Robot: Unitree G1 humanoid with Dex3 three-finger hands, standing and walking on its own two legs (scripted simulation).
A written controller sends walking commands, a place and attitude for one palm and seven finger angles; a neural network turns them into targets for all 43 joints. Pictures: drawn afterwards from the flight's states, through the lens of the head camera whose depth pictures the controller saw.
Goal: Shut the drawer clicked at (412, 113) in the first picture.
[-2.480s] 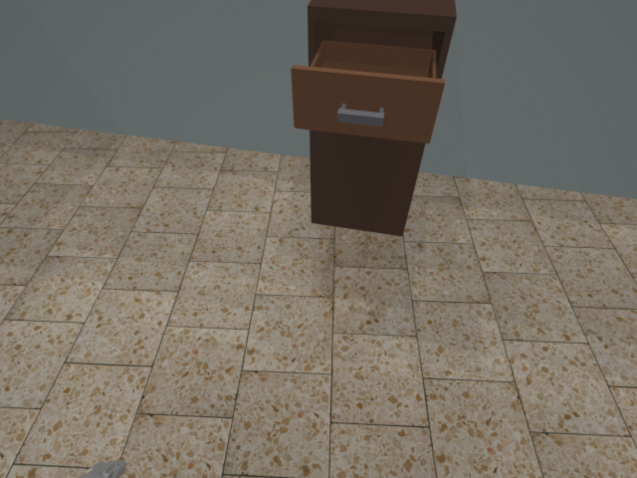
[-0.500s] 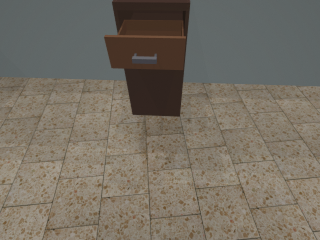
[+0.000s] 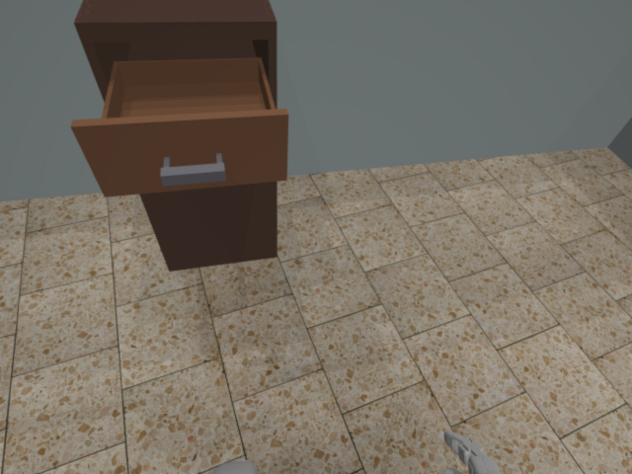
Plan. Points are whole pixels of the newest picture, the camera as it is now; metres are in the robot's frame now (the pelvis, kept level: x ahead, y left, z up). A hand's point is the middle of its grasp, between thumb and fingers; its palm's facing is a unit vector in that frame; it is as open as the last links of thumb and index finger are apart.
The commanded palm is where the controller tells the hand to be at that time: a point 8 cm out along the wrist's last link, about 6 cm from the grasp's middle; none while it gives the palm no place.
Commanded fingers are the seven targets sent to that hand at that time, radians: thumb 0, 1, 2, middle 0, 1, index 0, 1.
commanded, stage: walk to a spot facing it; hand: left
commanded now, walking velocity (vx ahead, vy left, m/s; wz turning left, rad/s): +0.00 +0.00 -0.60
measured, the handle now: (193, 167) +0.59 +0.29 +0.00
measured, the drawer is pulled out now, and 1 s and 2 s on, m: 0.30 0.30 0.30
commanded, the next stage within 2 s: turn to face it in 0.14 s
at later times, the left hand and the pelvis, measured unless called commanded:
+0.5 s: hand (234, 387) +0.25 +0.15 -0.14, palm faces -0.16 -0.98 -0.15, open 7.4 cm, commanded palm none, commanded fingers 0.00 0.90 0.90 -0.20 -0.30 -0.20 -0.30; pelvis +0.08 +0.01 +0.00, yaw -6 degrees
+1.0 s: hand (171, 453) +0.16 +0.21 -0.14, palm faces +0.19 -0.95 -0.26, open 7.4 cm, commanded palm none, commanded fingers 0.00 0.90 0.90 -0.20 -0.30 -0.20 -0.30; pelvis +0.08 -0.01 +0.02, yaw +8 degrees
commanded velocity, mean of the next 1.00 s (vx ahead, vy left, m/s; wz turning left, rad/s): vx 0.00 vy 0.00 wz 0.27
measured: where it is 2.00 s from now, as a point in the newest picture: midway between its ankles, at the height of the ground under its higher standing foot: outside the picture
